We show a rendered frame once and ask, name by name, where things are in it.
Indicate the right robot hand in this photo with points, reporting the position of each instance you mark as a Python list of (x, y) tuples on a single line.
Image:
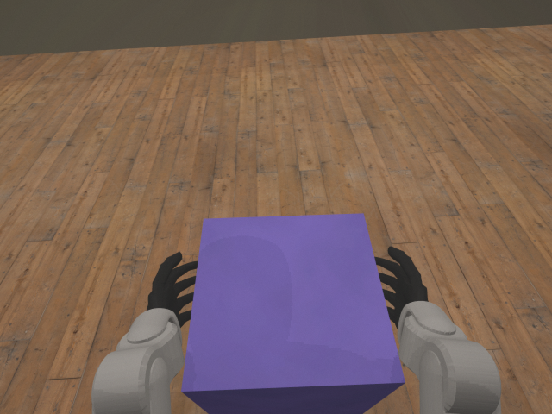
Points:
[(407, 284)]

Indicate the left robot hand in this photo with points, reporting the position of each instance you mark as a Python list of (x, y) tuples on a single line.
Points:
[(165, 291)]

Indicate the robot left forearm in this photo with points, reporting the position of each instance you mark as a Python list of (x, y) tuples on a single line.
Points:
[(136, 378)]

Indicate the robot right forearm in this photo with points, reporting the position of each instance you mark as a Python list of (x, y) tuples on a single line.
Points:
[(456, 376)]

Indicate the carton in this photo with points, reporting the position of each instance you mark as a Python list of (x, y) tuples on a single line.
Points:
[(289, 317)]

